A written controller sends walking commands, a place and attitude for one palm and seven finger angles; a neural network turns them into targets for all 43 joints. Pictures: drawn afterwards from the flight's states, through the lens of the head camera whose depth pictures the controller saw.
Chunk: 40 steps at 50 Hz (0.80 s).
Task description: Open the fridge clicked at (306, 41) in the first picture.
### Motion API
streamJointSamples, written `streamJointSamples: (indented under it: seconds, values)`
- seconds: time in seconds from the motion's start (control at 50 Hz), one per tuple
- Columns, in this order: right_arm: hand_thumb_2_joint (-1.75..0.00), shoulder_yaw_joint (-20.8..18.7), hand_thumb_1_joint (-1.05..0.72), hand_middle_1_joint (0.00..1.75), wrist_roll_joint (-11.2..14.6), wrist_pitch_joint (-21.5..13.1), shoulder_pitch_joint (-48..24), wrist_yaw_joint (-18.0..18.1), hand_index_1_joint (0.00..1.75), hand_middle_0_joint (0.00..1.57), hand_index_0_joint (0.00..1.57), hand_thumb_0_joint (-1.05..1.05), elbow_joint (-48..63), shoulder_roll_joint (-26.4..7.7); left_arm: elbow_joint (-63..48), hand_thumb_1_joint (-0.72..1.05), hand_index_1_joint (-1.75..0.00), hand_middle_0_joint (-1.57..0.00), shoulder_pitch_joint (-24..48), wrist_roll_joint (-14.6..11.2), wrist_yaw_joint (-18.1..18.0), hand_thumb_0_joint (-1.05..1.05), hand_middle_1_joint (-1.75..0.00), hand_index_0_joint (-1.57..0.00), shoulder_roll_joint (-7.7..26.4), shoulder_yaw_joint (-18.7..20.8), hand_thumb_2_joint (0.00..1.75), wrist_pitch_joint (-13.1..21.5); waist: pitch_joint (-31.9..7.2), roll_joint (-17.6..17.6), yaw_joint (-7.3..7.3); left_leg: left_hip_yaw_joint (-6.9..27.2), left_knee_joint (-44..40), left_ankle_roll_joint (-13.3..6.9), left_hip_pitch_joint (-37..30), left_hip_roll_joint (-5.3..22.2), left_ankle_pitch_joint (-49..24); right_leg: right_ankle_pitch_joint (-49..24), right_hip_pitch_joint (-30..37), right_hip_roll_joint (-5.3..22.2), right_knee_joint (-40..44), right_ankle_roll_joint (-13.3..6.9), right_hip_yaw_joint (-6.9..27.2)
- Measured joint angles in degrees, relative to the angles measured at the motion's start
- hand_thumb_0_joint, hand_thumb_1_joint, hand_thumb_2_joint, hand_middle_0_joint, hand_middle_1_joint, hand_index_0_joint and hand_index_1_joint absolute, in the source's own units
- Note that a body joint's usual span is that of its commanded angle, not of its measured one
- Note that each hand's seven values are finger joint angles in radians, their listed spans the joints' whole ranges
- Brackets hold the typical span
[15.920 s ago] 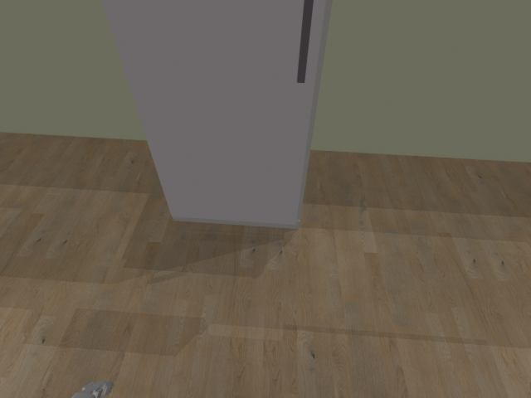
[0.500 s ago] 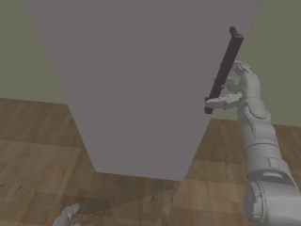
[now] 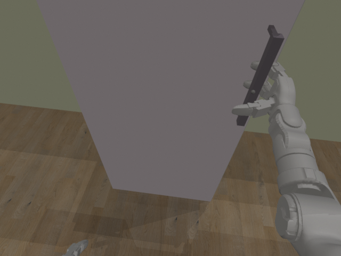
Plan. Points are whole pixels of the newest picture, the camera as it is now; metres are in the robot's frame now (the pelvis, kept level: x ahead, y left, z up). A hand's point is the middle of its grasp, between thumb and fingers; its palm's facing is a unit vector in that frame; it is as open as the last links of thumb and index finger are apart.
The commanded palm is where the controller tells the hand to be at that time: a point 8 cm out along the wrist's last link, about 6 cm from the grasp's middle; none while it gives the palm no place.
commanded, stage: slide the fingers in behind the handle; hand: right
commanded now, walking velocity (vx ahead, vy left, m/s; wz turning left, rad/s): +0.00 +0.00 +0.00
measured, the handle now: (254, 82) +0.51 -0.15 +0.17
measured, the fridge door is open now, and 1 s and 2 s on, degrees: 0 0 0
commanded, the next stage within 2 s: grip the handle and tug to test in 0.24 s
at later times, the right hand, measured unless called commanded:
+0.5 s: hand (255, 93) +0.45 -0.14 +0.18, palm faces +0.03 +1.00 +0.03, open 13.5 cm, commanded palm +0.42 -0.19 +0.17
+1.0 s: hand (252, 91) +0.45 -0.13 +0.18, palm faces +0.02 +1.00 +0.02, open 6.0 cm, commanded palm +0.43 -0.18 +0.17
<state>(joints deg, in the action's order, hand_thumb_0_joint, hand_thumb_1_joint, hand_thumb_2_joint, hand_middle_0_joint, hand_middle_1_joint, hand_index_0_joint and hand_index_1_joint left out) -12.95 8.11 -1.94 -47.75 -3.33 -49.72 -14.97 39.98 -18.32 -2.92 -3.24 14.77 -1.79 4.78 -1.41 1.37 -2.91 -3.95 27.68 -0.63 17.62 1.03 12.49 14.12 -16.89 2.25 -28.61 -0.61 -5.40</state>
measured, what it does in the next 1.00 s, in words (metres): stands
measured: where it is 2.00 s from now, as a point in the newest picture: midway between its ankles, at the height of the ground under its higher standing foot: outside the picture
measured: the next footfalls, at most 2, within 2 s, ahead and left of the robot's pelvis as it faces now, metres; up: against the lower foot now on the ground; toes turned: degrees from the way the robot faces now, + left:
none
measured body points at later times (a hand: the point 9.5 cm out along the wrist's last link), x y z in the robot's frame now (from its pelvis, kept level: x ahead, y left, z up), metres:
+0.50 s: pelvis +0.01 +0.00 +0.00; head +0.02 +0.00 +0.45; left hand +0.11 +0.25 -0.11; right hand +0.44 -0.19 +0.18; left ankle +0.02 +0.11 -0.74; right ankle +0.01 -0.11 -0.74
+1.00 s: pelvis +0.01 +0.00 +0.00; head +0.02 +0.01 +0.45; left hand +0.11 +0.25 -0.11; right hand +0.45 -0.19 +0.18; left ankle +0.02 +0.11 -0.74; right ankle +0.01 -0.11 -0.74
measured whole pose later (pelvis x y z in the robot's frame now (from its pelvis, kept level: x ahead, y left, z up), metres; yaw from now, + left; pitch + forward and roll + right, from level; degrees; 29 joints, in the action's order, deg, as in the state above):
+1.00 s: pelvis +0.01 +0.00 +0.00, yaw +0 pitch +2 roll +0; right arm -11.4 8.2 0.1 -46.2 -3.0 -46.1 -13.5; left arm 39.2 -16.6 -2.7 -3.2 14.2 -2.0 4.0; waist -1.7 1.4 -2.0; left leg -4.1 27.1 -0.4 16.5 1.2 12.7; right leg 14.3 -16.0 2.0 -28.1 -0.7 -5.1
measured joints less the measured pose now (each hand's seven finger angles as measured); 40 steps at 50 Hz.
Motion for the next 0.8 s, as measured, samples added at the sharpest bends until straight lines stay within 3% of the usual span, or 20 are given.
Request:
streamJointSamples:
  seconds: [0.32,0.46,0.64,0.8]
  values:
    - [-0.30,-0.3,0.50,1.20,-0.4,0.0,1.1,0.9,1.20,0.30,0.30,-0.02,1.7,1.0,0.0,0.91,-0.30,-0.20,-0.3,0.3,0.5,0.01,-0.30,-0.20,-0.2,0.3,0.90,0.3,-0.4,0.0,0.01,0.6,-0.1,0.3,0.0,0.1,0.3,0.5,0.2,-0.2,0.1,-0.3,-0.5]
    - [-0.32,0.1,0.46,1.21,0.0,0.9,3.9,0.1,1.21,0.30,0.30,-0.02,5.4,1.2,-0.8,0.90,-0.30,-0.20,0.2,0.0,0.7,0.01,-0.30,-0.20,-0.5,0.4,0.90,-0.2,-0.8,0.0,0.72,0.7,-0.5,0.3,-1.0,0.0,0.5,0.8,1.2,-0.1,0.4,-0.2,-0.6]
    - [-0.44,2.0,0.18,1.25,0.5,3.1,4.7,0.6,1.25,0.33,0.33,-0.01,8.0,2.2,-1.0,0.90,-0.30,-0.20,2.0,0.0,0.2,0.01,-0.30,-0.20,-0.4,0.2,0.90,-0.6,-0.6,0.1,1.59,-0.1,-0.7,0.4,-1.9,0.2,0.6,0.7,1.7,-0.3,0.4,-0.2,0.2]
    - [-0.59,2.3,-0.17,1.30,0.2,3.7,3.5,0.9,1.30,0.37,0.37,-0.01,6.7,2.2,-1.4,0.90,-0.30,-0.20,3.0,0.0,0.0,0.01,-0.30,-0.20,-0.6,-0.2,0.90,-1.1,-0.5,0.0,1.44,-0.3,-0.7,0.3,-2.0,0.3,0.5,0.5,1.7,-0.4,0.5,-0.1,0.4]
